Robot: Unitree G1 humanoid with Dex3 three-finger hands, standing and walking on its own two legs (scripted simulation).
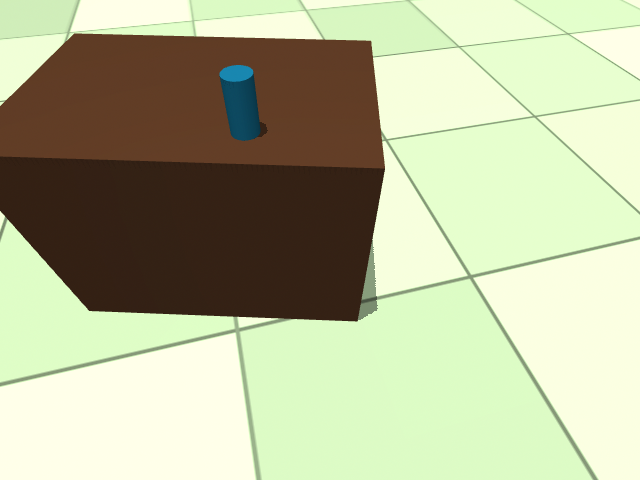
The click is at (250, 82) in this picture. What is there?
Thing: squat round
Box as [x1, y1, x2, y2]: [219, 65, 260, 140]
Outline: 228,66 222,69 219,75 231,135 241,140 251,139 258,135 260,131 252,70 247,66
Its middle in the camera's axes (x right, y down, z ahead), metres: -0.17 -0.30 +0.88
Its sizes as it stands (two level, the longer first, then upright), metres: 0.071 0.071 0.146
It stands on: a support 0.70 m high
